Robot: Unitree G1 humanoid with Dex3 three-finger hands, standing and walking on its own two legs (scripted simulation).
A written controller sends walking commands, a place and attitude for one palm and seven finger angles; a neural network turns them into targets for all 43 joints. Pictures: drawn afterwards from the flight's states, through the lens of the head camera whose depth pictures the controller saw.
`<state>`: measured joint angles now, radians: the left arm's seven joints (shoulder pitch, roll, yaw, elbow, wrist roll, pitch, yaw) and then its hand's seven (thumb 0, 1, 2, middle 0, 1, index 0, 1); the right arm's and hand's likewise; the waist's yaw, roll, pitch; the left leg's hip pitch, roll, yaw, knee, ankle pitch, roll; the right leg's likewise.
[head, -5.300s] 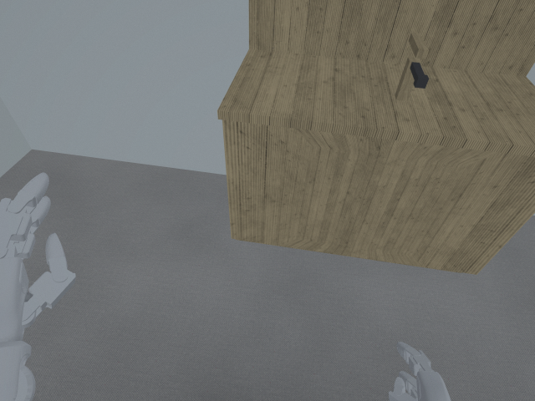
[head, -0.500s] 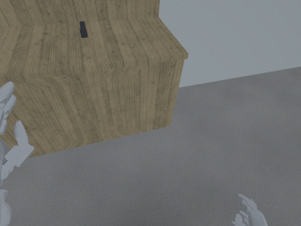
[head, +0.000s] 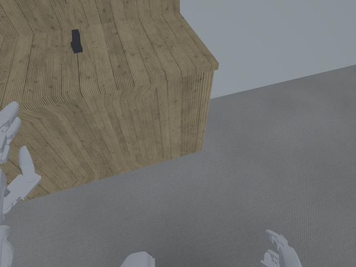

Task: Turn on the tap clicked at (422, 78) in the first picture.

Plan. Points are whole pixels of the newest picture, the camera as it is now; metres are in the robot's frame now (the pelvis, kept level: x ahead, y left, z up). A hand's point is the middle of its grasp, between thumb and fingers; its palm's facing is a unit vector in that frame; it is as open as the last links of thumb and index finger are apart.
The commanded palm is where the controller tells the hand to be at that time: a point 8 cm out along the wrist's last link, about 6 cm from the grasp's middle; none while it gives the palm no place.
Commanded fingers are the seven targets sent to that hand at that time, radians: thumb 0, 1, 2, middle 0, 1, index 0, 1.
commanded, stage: take the last steps up to it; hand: left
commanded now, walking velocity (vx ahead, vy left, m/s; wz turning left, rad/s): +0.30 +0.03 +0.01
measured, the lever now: (76, 46) +0.73 +0.38 +0.09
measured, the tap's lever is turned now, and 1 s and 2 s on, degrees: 0 0 0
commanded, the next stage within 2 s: come to a stop and stand still in 1.34 s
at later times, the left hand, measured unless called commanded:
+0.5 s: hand (70, 121) +0.33 +0.22 +0.17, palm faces +0.39 -0.79 -0.47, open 7.4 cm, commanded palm +0.27 +0.27 +0.18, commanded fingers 0.00 0.90 0.90 -0.20 -0.30 -0.20 -0.30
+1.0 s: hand (82, 79) +0.44 +0.23 +0.19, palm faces +0.38 -0.83 -0.41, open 7.4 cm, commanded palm +0.38 +0.27 +0.18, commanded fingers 0.00 0.90 0.90 -0.20 -0.30 -0.20 -0.30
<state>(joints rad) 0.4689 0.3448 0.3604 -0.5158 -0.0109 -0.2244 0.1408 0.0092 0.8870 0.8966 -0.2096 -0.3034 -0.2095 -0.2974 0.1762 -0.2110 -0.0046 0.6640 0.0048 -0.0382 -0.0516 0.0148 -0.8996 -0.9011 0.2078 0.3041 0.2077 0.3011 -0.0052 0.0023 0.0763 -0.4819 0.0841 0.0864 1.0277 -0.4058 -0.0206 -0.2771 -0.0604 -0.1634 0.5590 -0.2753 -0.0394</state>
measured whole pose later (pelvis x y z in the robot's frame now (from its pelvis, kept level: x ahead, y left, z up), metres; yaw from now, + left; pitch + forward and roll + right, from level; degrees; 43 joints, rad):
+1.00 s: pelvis +0.21 +0.00 +0.00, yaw -1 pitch +0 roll +0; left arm 0.46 0.38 0.38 -0.54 -0.03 -0.23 0.15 0.01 0.89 0.90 -0.21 -0.30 -0.20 -0.30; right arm 0.19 -0.14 0.01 0.58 0.01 -0.10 -0.05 0.01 -0.90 -0.90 0.20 0.30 0.20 0.30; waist -0.01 -0.01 0.05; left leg -0.26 0.09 0.16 0.53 -0.25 0.01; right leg -0.43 -0.07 -0.10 0.88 -0.41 0.02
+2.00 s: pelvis +0.28 -0.04 +0.00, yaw +0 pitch -1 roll +0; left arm 0.34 0.44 0.37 -0.42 0.02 -0.21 0.10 0.01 0.88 0.90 -0.21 -0.30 -0.21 -0.30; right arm 0.23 -0.21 -0.02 0.59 -0.01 -0.10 -0.07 0.01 -0.90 -0.90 0.21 0.30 0.21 0.30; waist 0.05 -0.01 0.06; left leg -0.27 0.04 0.05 0.57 -0.27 0.01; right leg -0.26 0.00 -0.11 0.52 -0.24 -0.04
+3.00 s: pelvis +0.30 +0.00 +0.01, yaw -1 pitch -1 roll -1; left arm 0.42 0.37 0.35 -0.45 -0.04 -0.19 0.09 0.01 0.89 0.90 -0.21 -0.30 -0.21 -0.30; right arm 0.18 -0.21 0.02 0.56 -0.01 -0.11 -0.03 0.01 -0.90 -0.90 0.21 0.30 0.21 0.30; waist 0.03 -0.03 0.05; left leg -0.20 -0.03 0.04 0.45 -0.24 0.05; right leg -0.19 -0.01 -0.03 0.39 -0.19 0.02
